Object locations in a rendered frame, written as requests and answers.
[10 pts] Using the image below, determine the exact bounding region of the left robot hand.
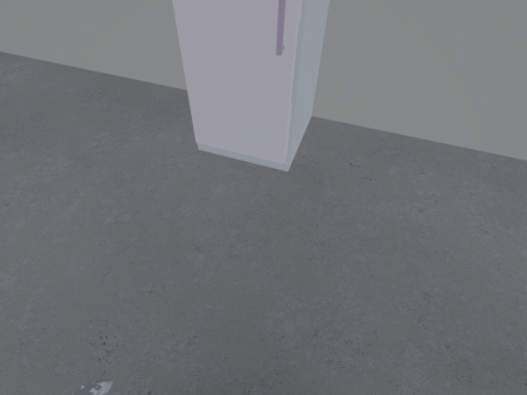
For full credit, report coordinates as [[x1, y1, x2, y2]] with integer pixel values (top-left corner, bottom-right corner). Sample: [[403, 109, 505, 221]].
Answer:
[[72, 379, 113, 395]]

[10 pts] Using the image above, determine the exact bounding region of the fridge door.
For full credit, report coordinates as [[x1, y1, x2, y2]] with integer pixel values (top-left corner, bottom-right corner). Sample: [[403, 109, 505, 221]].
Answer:
[[172, 0, 301, 164]]

